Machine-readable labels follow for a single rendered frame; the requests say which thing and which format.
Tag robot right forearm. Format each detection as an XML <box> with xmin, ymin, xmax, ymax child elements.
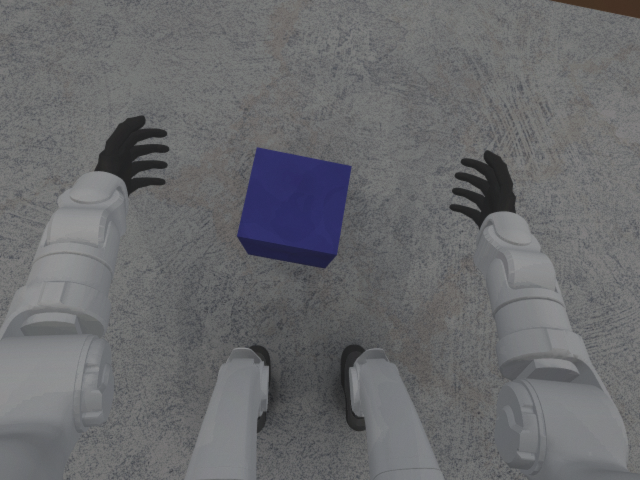
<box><xmin>473</xmin><ymin>211</ymin><xmax>629</xmax><ymax>465</ymax></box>

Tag robot right upper arm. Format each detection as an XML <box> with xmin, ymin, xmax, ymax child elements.
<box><xmin>494</xmin><ymin>378</ymin><xmax>640</xmax><ymax>480</ymax></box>

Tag robot left forearm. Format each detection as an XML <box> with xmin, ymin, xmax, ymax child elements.
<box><xmin>0</xmin><ymin>171</ymin><xmax>129</xmax><ymax>341</ymax></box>

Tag robot left upper arm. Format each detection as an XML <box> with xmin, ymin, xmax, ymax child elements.
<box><xmin>0</xmin><ymin>334</ymin><xmax>114</xmax><ymax>480</ymax></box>

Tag robot left hand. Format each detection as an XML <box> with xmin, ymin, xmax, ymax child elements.
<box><xmin>94</xmin><ymin>115</ymin><xmax>169</xmax><ymax>197</ymax></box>

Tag robot right hand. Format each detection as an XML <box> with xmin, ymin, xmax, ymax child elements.
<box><xmin>449</xmin><ymin>150</ymin><xmax>516</xmax><ymax>230</ymax></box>

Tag robot left thigh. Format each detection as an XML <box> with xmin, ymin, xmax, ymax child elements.
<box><xmin>184</xmin><ymin>358</ymin><xmax>269</xmax><ymax>480</ymax></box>

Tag carton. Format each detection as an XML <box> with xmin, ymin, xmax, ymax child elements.
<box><xmin>237</xmin><ymin>147</ymin><xmax>352</xmax><ymax>268</ymax></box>

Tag robot left foot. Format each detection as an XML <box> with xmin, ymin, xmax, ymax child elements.
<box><xmin>249</xmin><ymin>345</ymin><xmax>271</xmax><ymax>433</ymax></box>

